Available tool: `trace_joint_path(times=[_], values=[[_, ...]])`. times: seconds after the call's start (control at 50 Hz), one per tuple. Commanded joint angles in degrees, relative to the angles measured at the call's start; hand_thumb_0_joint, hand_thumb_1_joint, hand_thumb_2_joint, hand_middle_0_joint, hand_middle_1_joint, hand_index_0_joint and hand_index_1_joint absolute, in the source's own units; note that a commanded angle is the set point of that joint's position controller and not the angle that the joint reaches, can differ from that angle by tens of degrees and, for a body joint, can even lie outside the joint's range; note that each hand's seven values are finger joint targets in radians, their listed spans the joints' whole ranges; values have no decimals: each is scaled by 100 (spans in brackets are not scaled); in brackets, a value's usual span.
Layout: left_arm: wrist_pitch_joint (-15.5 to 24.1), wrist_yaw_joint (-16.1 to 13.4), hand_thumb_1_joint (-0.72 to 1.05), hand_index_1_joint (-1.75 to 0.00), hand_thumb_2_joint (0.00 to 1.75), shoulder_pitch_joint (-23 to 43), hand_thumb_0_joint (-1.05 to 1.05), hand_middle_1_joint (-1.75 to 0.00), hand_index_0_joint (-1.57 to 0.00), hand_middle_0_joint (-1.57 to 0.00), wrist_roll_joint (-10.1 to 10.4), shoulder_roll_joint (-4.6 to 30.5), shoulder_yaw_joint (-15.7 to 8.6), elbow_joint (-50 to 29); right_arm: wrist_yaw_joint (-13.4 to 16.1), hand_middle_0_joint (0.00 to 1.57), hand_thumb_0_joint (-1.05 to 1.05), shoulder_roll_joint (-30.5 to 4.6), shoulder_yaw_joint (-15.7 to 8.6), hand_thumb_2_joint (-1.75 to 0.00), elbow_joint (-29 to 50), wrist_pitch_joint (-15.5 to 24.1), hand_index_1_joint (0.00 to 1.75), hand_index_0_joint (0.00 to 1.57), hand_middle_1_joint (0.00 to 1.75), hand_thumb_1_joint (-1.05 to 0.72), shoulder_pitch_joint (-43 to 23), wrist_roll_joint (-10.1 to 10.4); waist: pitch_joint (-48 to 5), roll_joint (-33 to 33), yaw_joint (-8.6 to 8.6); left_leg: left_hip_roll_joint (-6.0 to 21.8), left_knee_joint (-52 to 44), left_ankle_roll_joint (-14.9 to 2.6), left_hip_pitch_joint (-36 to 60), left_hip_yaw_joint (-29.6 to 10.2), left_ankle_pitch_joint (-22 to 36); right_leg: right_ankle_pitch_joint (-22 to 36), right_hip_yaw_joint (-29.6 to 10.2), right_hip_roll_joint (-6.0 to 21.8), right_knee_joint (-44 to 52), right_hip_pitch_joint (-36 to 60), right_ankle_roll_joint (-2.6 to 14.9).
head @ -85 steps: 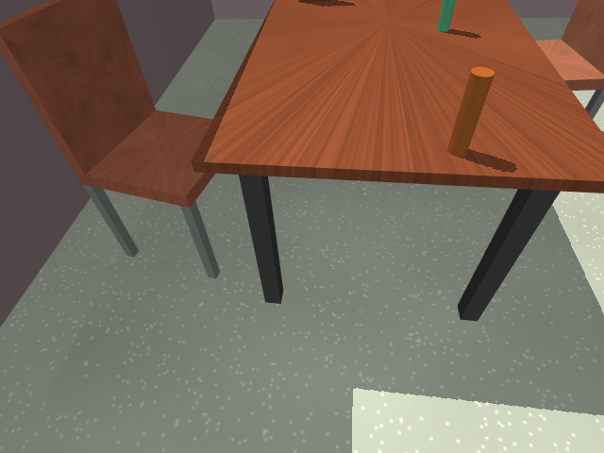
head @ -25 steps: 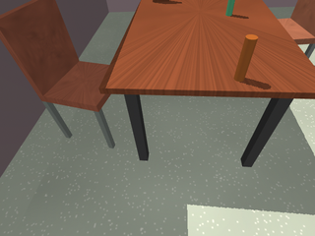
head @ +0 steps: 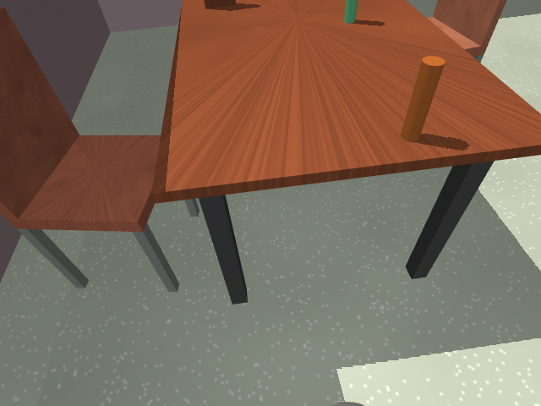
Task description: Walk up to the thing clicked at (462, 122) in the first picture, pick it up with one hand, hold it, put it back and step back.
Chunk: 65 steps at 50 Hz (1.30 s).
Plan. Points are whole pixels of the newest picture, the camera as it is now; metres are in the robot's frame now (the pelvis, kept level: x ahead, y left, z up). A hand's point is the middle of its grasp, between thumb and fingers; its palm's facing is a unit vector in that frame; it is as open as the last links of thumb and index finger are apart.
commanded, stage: walk up
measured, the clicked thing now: (420, 102) +0.68 -0.33 +0.07
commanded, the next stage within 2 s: none
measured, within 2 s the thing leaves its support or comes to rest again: neither
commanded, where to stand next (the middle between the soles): +0.12 +0.02 m, yaw -12 degrees
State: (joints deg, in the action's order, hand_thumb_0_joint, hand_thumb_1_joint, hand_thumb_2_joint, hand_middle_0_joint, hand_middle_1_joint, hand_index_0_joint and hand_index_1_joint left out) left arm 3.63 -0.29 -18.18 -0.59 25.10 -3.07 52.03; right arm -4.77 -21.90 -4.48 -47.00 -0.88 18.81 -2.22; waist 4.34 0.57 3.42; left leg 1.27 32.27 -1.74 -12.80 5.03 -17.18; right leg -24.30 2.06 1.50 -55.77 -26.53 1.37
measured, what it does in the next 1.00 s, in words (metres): steps on the spot: right foot, then left foot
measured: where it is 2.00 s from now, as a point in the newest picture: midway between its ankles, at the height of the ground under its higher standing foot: outside the picture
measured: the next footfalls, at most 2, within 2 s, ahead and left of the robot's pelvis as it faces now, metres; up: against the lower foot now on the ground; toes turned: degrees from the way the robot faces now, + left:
right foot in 0.12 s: +0.15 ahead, -0.09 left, +0.00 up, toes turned -4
left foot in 0.44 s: +0.15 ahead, +0.18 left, +0.00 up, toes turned -12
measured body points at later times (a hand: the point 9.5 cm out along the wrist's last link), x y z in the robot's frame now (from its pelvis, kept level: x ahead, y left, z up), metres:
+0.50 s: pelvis +0.07 +0.05 -0.02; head +0.12 +0.06 +0.42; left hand +0.23 +0.34 -0.14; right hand +0.11 -0.28 -0.13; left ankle +0.11 +0.19 -0.73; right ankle +0.11 -0.09 -0.72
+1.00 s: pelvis +0.06 +0.04 -0.01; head +0.08 +0.02 +0.43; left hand +0.22 +0.32 -0.13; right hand +0.06 -0.29 -0.14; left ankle +0.11 +0.18 -0.73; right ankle +0.03 -0.08 -0.73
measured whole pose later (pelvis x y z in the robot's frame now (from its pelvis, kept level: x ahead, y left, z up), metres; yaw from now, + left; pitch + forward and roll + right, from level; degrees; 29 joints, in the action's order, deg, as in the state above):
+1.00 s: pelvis +0.06 +0.04 -0.01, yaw -14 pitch -2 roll +1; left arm -0.1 0.7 -10.5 -1.2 20.8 -1.4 53.0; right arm 0.6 -23.2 -1.7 -52.6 0.7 11.6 0.0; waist 5.9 1.1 0.6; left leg 2.6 39.2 0.3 -16.8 0.5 -19.6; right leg -22.5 -2.4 0.4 -42.4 -17.4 -0.2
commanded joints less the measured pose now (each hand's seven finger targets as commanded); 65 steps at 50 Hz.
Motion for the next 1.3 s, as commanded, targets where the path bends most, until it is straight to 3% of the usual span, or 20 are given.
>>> trace_joint_path(times=[0.0, 0.06, 0.1, 0.12, 0.16, 0.24, 0.4, 0.44, 0.46, 0.48, 0.54, 0.66, 0.74, 0.78, 0.8, 0.82, 0.94, 1.0, 1.1, 1.28], values=[[121, 23, 90, -30, 90, -192, 0, -30, -20, -20, -53, 868, -275, -473, 205, 20, 0, -1597, -403, -90, 560, 278, 30, 20, 30, -90, -252, 51, 270, 623, -238, 1712, -1342, -1275, -206, -1514, 470, 337, -315, 195, 1316, 195, -5], [138, -63, 90, -30, 90, -376, 0, -30, -20, -20, -97, 697, -291, -427, 284, 20, 0, -1378, -294, -90, 638, 216, 30, 20, 30, -90, -334, 113, -189, 272, -408, 1429, -206, -895, -401, -818, 2313, 1410, 65, -229, 2160, 1378, 66], [148, -152, 90, -30, 90, -506, 0, -30, -20, -20, -117, 1075, -408, -480, 338, 20, 0, -1027, -151, -90, 676, 192, 30, 20, 30, -90, -298, 239, -534, -401, -619, 909, 911, -364, -797, -387, 1780, 2005, -490, -18, 2745, 2270, 316], [177, -194, 90, -30, 90, -602, 0, -30, -20, -20, -122, 1512, -537, -589, 348, 20, 0, -828, -88, -90, 701, 178, 30, 20, 30, -90, -76, 272, -818, -1557, -658, 141, 2321, 17, -1475, 1, 456, 2541, -2622, 1265, 3244, 2680, 810], [94, -219, 90, -30, 90, -131, 0, -30, -20, -20, -29, 1574, -444, -837, 469, 20, 0, -1262, -212, -90, 543, -58, 30, 20, 30, -90, 17, 143, -461, -967, -510, 67, 2932, 123, -1380, -726, -2211, 1895, -3838, 2105, 3449, 1609, 1737], [29, -240, 90, -30, 90, 220, 0, -30, -20, -20, 10, 1191, -320, -884, 481, 20, 0, -1164, -174, -90, 182, -67, 30, 20, 30, -90, 159, 198, -444, -750, -283, 183, 2682, 134, -1440, -770, -1348, 2452, -2250, 1141, 3038, 1515, 1087], [-315, -115, 90, -30, 90, 762, 0, -30, -20, -20, 10, 1115, -268, -1139, 599, 20, 0, -1059, -182, -90, -29, 204, 30, 20, 30, -90, 163, 167, -838, -1052, -153, -245, -4, 151, 147, -89, 589, 3313, -1391, 518, 1548, 684, 799], [-401, -95, 90, -30, 90, 836, 0, -30, -20, -20, 79, 672, -154, -1220, 656, 20, 0, -1720, -342, -90, 23, 282, 30, 20, 30, -90, 47, 20, -593, 366, -101, 1224, -670, -348, 374, -2187, 784, 1497, -1153, -347, 526, -526, 188], [-456, -149, 90, -30, 90, 733, 0, -30, -20, -20, 19, 769, -179, -1135, 640, 20, 0, -2034, -382, -90, 149, 304, 30, 20, 30, -90, -272, 105, -539, 1003, -172, 2397, -1137, -1095, -195, -3242, 857, -911, -884, -639, -368, -395, 17], [-482, -184, 90, -30, 90, 734, 0, -30, -20, -20, -19, 1054, -267, -1027, 622, 20, 0, -2203, -433, -90, 200, 334, 30, 20, 30, -90, -577, 131, -323, 1119, -186, 2752, -1186, -1619, -542, -3624, 853, -1068, -1212, -368, -979, -285, -17], [-445, -63, 90, -30, 90, 594, 0, -30, -20, -20, 50, 966, -351, -811, 695, 20, 0, -1688, -287, -90, 250, 385, 30, 20, 30, -90, -711, 89, -145, 866, -389, 1604, -467, -1018, -66, -1812, 2653, -588, -1129, -403, -1093, -574, 43], [-367, 67, 90, -30, 90, 855, 0, -30, -20, -20, 49, 758, -266, -771, 654, 20, 0, -1728, -278, -90, 220, 352, 30, 20, 30, -90, -351, 49, -691, 1413, -89, 1285, 49, -906, 820, -1217, 3023, -494, -303, -259, 707, -49, -74], [-267, 6, 90, -30, 90, 118, 0, -30, -20, -20, -43, 755, -297, -259, 595, 20, 0, -1596, -172, -90, 356, 206, 30, 20, 30, -90, -792, 147, -880, 887, -552, 1097, 964, -620, -94, -829, 2120, 890, 114, -407, 2980, 1674, 67], [-137, -51, 90, -30, 90, 210, 0, -30, -20, -20, -182, 1413, -465, -302, 584, 20, 0, -903, 73, -90, 494, 204, 30, 20, 30, -90, -730, 254, -823, -994, -517, 379, 2128, 36, -1772, -455, -7, 2030, -2536, 1021, 3145, 2572, 578], [-158, -43, 90, -30, 90, 577, 0, -30, -20, -20, -115, 1613, -429, -422, 667, 20, 0, -1103, 14, -90, 443, 169, 30, 20, 30, -90, -1026, 242, -737, -950, -556, 221, 2200, 46, -1502, -593, -1908, 1900, -3220, 1788, 3224, 1685, 1425], [-180, -21, 90, -30, 90, 836, 0, -30, -20, -20, -99, 1600, -413, -496, 686, 20, 0, -1290, -74, -90, 235, 184, 30, 20, 30, -90, -854, 216, -503, -1041, -438, 330, 2290, 89, -875, -739, -2021, 2028, -3160, 1858, 3104, 950, 1605], [-205, -2, 90, -30, 90, 1206, 0, -30, -20, -20, -4, 1066, -238, -407, 602, 20, 0, -1147, 5, -90, -357, 340, 30, 20, 30, -90, -377, 215, -474, -1011, -148, 77, -61, 27, 217, -284, 458, 2516, -1260, 619, 2311, 785, 581], [-260, 26, 90, -30, 90, 1062, 0, -30, -20, -20, 88, 645, -123, -313, 610, 20, 0, -1565, -54, -90, -372, 439, 30, 20, 30, -90, -699, 131, -726, -142, -345, 1259, -758, -624, 315, -2060, 580, 942, -833, 59, 1734, 584, 86], [-161, 34, 90, -30, 90, 1347, 0, -30, -20, -20, 25, 992, -183, 35, 531, 20, 0, -1205, 115, -90, -571, 374, 30, 20, 30, -90, -1140, 177, -296, -130, -300, 311, -329, 5, -324, -656, 266, 1223, -1473, 573, 2945, 1199, 384], [-192, 43, 90, -30, 90, 1711, 0, -30, -20, -20, 42, 801, -89, 415, 523, 20, 0, -1098, 175, -90, -1019, 377, 30, 20, 30, -90, -1230, 195, -562, -361, -295, 472, -808, 12, 280, -685, 870, 1575, -1122, 490, 3345, 1496, 184]])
